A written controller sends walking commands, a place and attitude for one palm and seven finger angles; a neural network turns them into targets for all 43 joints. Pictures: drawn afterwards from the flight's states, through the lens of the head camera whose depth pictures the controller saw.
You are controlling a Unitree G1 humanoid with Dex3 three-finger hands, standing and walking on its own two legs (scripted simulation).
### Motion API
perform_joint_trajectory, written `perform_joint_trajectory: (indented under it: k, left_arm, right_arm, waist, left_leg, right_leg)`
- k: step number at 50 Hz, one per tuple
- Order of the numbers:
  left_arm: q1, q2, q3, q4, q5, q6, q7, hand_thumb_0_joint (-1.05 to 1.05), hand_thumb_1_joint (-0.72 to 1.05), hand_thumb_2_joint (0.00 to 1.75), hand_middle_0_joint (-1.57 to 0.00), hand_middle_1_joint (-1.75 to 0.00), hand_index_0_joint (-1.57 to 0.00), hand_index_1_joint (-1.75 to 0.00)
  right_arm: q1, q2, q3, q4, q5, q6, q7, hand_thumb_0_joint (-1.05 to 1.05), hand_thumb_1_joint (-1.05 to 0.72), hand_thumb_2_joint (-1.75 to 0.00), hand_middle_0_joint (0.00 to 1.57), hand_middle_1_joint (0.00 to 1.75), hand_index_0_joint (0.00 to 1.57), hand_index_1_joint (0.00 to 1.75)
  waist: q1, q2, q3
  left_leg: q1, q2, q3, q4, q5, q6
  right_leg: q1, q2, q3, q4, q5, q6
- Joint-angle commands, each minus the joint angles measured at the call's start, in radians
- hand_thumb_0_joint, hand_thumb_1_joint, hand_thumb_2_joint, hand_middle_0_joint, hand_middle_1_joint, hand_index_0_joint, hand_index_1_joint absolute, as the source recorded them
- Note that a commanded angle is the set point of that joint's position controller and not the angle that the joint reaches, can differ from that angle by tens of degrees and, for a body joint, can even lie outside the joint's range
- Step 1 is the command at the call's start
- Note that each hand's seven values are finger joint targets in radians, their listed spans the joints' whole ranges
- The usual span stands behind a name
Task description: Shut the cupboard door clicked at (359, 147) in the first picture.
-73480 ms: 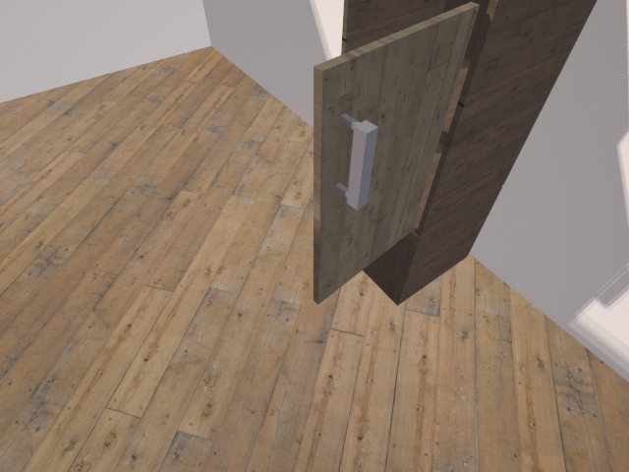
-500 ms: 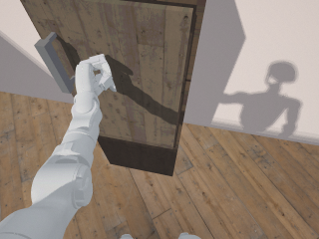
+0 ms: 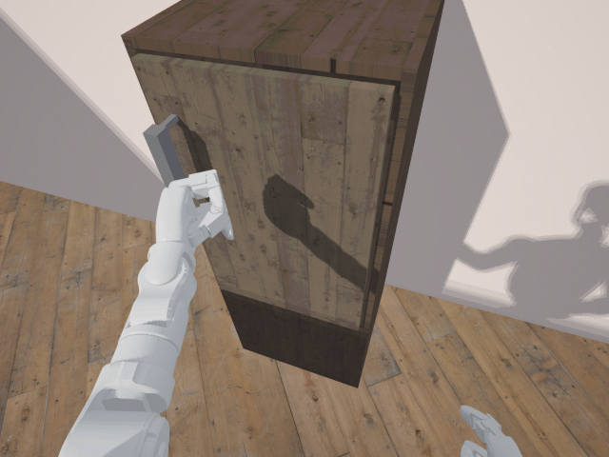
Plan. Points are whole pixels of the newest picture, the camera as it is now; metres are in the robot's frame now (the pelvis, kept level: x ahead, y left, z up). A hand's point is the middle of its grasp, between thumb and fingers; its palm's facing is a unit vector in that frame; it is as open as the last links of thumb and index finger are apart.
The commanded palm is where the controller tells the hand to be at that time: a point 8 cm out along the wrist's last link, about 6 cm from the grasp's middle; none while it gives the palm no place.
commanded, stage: draw the hand back to the body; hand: left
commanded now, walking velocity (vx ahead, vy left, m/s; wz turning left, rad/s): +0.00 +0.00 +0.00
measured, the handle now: (178, 164) +0.54 +0.22 +0.11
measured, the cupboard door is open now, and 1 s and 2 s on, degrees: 0 0 0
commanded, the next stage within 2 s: step back with the hand held close in 1.38 s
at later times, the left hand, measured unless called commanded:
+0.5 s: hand (131, 285) +0.28 +0.20 +0.14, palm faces +0.18 -0.96 -0.22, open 3.1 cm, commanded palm +0.23 +0.25 +0.16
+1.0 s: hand out of the picture +0.19 +0.29 +0.17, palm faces +0.44 -0.81 -0.39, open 6.1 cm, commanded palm +0.14 +0.33 +0.20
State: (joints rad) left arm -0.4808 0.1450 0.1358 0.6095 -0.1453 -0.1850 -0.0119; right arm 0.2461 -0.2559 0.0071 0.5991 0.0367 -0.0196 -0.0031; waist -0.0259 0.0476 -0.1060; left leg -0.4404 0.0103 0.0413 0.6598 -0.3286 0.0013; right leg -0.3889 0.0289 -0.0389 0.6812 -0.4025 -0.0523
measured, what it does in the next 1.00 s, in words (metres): stands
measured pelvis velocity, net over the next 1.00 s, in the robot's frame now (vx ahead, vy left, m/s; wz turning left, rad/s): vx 0.00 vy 0.03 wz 0.01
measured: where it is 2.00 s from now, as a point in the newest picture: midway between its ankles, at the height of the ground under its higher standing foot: outside the picture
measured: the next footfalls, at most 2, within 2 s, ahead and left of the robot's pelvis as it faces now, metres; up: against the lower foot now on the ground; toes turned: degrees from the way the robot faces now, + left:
none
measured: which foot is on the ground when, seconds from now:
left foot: down 0.00-1.00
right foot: down 0.00-1.00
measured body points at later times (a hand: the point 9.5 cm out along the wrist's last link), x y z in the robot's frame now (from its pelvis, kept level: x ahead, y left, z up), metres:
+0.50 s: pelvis -0.02 +0.01 +0.02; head -0.03 -0.02 +0.47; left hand +0.26 +0.25 +0.16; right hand +0.17 -0.21 -0.07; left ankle +0.00 +0.12 -0.72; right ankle -0.04 -0.08 -0.72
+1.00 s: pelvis +0.00 +0.03 +0.02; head -0.03 +0.00 +0.47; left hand +0.16 +0.33 +0.20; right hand +0.19 -0.19 -0.07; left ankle +0.00 +0.12 -0.72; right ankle -0.04 -0.08 -0.72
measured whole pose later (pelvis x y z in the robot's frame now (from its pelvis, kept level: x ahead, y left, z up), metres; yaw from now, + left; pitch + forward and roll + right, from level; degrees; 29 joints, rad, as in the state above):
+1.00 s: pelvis +0.00 +0.03 +0.02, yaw +1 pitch -4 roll +0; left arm 0.44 0.34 0.31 -0.33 -0.08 -0.07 0.10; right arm 0.19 -0.23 0.02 0.63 0.02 -0.04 -0.07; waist 0.06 0.08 0.00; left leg -0.11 -0.02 0.04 0.41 -0.23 0.04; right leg -0.04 0.00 -0.04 0.38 -0.27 -0.01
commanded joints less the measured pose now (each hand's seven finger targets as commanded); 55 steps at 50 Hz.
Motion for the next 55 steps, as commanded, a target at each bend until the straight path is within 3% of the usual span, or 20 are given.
perform_joint_trajectory:
  k: [1, 6, 10, 15, 16, 17, 18, 22, 25, 27, 33, 39, 41, 43, 46, 50, 53, 55]
  left_arm:
    - [-0.236, 0.192, 0.061, -0.358, -0.034, -0.016, -0.038, 0.0, 0.9, 0.9, -1.3, -1.5, -1.3, -1.5]
    - [-0.189, 0.209, 0.055, -0.483, -0.065, 0.04, -0.077, 0.0, 0.9, 0.9, -1.3, -1.5, -1.3, -1.5]
    - [-0.112, 0.204, 0.045, -0.588, -0.081, 0.074, -0.103, 0.0, 0.9, 0.9, -1.3, -1.5, -1.3, -1.5]
    - [-0.002, 0.232, 0.08, -0.656, -0.107, 0.133, -0.126, 0.0, 0.9, 0.9, -1.16, -1.35, -1.16, -1.35]
    - [0.074, 0.313, 0.062, -0.73, -0.002, 0.099, -0.041, 0.0, 0.9, 0.9, -1.13, -1.32, -1.13, -1.32]
    - [0.132, 0.248, 0.028, -0.717, 0.01, 0.094, -0.004, 0.0, 0.9, 0.9, -1.11, -1.29, -1.11, -1.29]
    - [0.163, 0.258, 0.033, -0.732, 0.021, 0.093, 0.022, 0.0, 0.9, 0.9, -1.08, -1.26, -1.08, -1.26]
    - [0.207, 0.306, 0.074, -0.824, 0.052, 0.075, 0.075, 0.0, 0.9, 0.9, -0.97, -1.14, -0.97, -1.14]
    - [0.26, 0.296, 0.073, -0.884, 0.059, 0.066, 0.093, 0.0, 0.9, 0.9, -0.89, -1.05, -0.89, -1.05]
    - [0.311, 0.322, 0.102, -0.917, 0.066, 0.061, 0.1, 0.0, 0.9, 0.9, -0.83, -0.99, -0.83, -0.99]
    - [0.496, 0.304, 0.124, -0.984, 0.066, 0.065, 0.105, 0.0, 0.9, 0.9, -0.67, -0.81, -0.67, -0.81]
    - [0.627, 0.355, 0.212, -1.074, 0.069, 0.056, 0.112, 0.0, 0.9, 0.9, -0.5, -0.63, -0.5, -0.63]
    - [0.685, 0.365, 0.236, -1.087, 0.067, 0.06, 0.114, 0.0, 0.9, 0.9, -0.45, -0.57, -0.45, -0.57]
    - [0.709, 0.368, 0.248, -1.139, 0.069, 0.053, 0.118, 0.0, 0.9, 0.9, -0.39, -0.51, -0.39, -0.51]
    - [0.819, 0.39, 0.301, -1.142, 0.066, 0.058, 0.122, 0.0, 0.9, 0.9, -0.31, -0.42, -0.31, -0.42]
    - [0.869, 0.405, 0.343, -1.187, 0.062, 0.051, 0.13, 0.0, 0.9, 0.9, -0.2, -0.3, -0.2, -0.3]
    - [0.816, 0.359, 0.283, -1.161, 0.072, 0.058, 0.13, 0.0, 0.9, 0.9, -0.2, -0.3, -0.2, -0.3]
    - [0.781, 0.363, 0.278, -1.166, 0.078, 0.06, 0.136, 0.0, 0.9, 0.9, -0.2, -0.3, -0.2, -0.3]
  right_arm:
    - [-0.043, -0.106, -0.035, -0.155, 0.016, -0.022, -0.018, 0.0, -0.9, -0.9, 0.2, 0.3, 0.2, 0.3]
    - [-0.099, -0.106, -0.021, -0.16, 0.025, -0.032, -0.043, 0.0, -0.9, -0.9, 0.2, 0.3, 0.2, 0.3]
    - [-0.136, -0.098, -0.013, -0.162, 0.028, -0.055, -0.055, 0.0, -0.9, -0.9, 0.2, 0.3, 0.2, 0.3]
    - [-0.167, -0.102, -0.003, -0.168, 0.031, -0.079, -0.068, 0.0, -0.9, -0.9, 0.2, 0.3, 0.2, 0.3]
    - [-0.17, -0.085, -0.005, -0.159, 0.016, -0.067, -0.076, 0.0, -0.9, -0.9, 0.2, 0.3, 0.2, 0.3]
    - [-0.183, -0.072, 0.007, -0.158, 0.01, -0.06, -0.077, 0.0, -0.9, -0.9, 0.2, 0.3, 0.2, 0.3]
    - [-0.186, -0.075, 0.004, -0.15, 0.009, -0.051, -0.079, 0.0, -0.9, -0.9, 0.2, 0.3, 0.2, 0.3]
    - [-0.203, -0.075, 0.01, -0.148, 0.0, -0.036, -0.086, 0.0, -0.9, -0.9, 0.2, 0.3, 0.2, 0.3]
    - [-0.212, -0.066, 0.008, -0.145, -0.006, -0.041, -0.087, 0.0, -0.9, -0.9, 0.2, 0.3, 0.2, 0.3]
    - [-0.214, -0.072, 0.01, -0.142, -0.008, -0.043, -0.087, 0.0, -0.9, -0.9, 0.2, 0.3, 0.2, 0.3]
    - [-0.216, -0.067, 0.0, -0.142, -0.015, -0.043, -0.079, 0.0, -0.9, -0.9, 0.2, 0.3, 0.2, 0.3]
    - [-0.215, -0.07, -0.007, -0.145, -0.018, -0.049, -0.073, 0.0, -0.9, -0.9, 0.2, 0.3, 0.2, 0.3]
    - [-0.217, -0.071, -0.012, -0.142, -0.02, -0.055, -0.074, 0.0, -0.9, -0.9, 0.2, 0.3, 0.2, 0.3]
    - [-0.213, -0.065, -0.012, -0.144, -0.019, -0.06, -0.073, 0.0, -0.9, -0.9, 0.2, 0.3, 0.2, 0.3]
    - [-0.207, -0.07, -0.019, -0.14, -0.02, -0.067, -0.071, 0.0, -0.9, -0.9, 0.2, 0.3, 0.2, 0.3]
    - [-0.2, -0.065, -0.021, -0.143, -0.02, -0.074, -0.072, 0.0, -0.9, -0.9, 0.2, 0.3, 0.2, 0.3]
    - [-0.195, -0.073, -0.02, -0.131, -0.021, -0.08, -0.074, 0.0, -0.9, -0.9, 0.2, 0.3, 0.2, 0.3]
    - [-0.191, -0.079, -0.024, -0.13, -0.023, -0.084, -0.078, 0.0, -0.9, -0.9, 0.2, 0.3, 0.2, 0.3]
  waist:
    - [0.027, -0.121, -0.277]
    - [0.017, -0.115, -0.187]
    - [0.031, -0.032, -0.195]
    - [0.04, -0.093, -0.139]
    - [0.051, -0.062, -0.071]
    - [0.043, -0.082, -0.033]
    - [0.046, -0.084, -0.014]
    - [0.05, -0.032, -0.044]
    - [0.05, 0.008, -0.038]
    - [0.057, 0.007, -0.047]
    - [0.063, -0.015, 0.008]
    - [0.078, -0.02, 0.009]
    - [0.081, 0.006, 0.041]
    - [0.08, 0.034, 0.022]
    - [0.09, 0.017, 0.036]
    - [0.091, 0.009, 0.042]
    - [0.073, 0.008, 0.092]
    - [0.072, 0.011, 0.074]
  left_leg:
    - [0.194, -0.033, 0.0, -0.042, 0.334, 0.049]
    - [0.218, -0.03, -0.007, -0.08, 0.257, 0.053]
    - [0.271, -0.03, -0.019, -0.101, 0.26, 0.048]
    - [0.269, -0.028, -0.031, -0.133, 0.215, 0.049]
    - [0.282, -0.019, -0.035, -0.174, 0.21, 0.046]
    - [0.277, -0.02, -0.039, -0.194, 0.185, 0.046]
    - [0.285, -0.014, -0.038, -0.211, 0.179, 0.045]
    - [0.351, -0.01, -0.035, -0.26, 0.185, 0.045]
    - [0.391, -0.006, -0.035, -0.288, 0.194, 0.042]
    - [0.407, -0.005, -0.037, -0.299, 0.225, 0.041]
    - [0.411, 0.005, -0.042, -0.315, 0.277, 0.034]
    - [0.406, 0.005, -0.047, -0.312, 0.296, 0.031]
    - [0.397, 0.008, -0.044, -0.306, 0.306, 0.033]
    - [0.402, 0.008, -0.05, -0.308, 0.305, 0.027]
    - [0.392, 0.013, -0.049, -0.3, 0.338, 0.029]
    - [0.38, 0.011, -0.049, -0.297, 0.323, 0.027]
    - [0.374, 0.012, -0.055, -0.306, 0.285, 0.027]
    - [0.386, 0.011, -0.058, -0.307, 0.28, 0.03]
  right_leg:
    - [0.184, -0.031, 0.046, -0.099, 0.692, 0.073]
    - [0.159, -0.032, 0.051, -0.156, 0.562, 0.076]
    - [0.155, -0.022, 0.034, -0.17, 0.48, 0.049]
    - [0.151, -0.021, 0.029, -0.205, 0.395, 0.051]
    - [0.138, -0.053, 0.063, -0.257, 0.376, 0.054]
    - [0.14, -0.051, 0.056, -0.273, 0.333, 0.058]
    - [0.158, -0.048, 0.052, -0.285, 0.308, 0.053]
    - [0.209, -0.04, 0.044, -0.327, 0.265, 0.044]
    - [0.233, -0.037, 0.039, -0.342, 0.261, 0.039]
    - [0.251, -0.033, 0.032, -0.351, 0.288, 0.037]
    - [0.27, -0.029, 0.02, -0.355, 0.328, 0.036]
    - [0.278, -0.029, 0.015, -0.357, 0.333, 0.036]
    - [0.271, -0.031, 0.02, -0.365, 0.345, 0.036]
    - [0.281, -0.033, 0.016, -0.353, 0.332, 0.033]
    - [0.281, -0.031, 0.017, -0.357, 0.363, 0.035]
    - [0.278, -0.034, 0.014, -0.353, 0.349, 0.036]
    - [0.24, -0.035, 0.011, -0.362, 0.305, 0.037]
    - [0.24, -0.035, 0.012, -0.359, 0.294, 0.036]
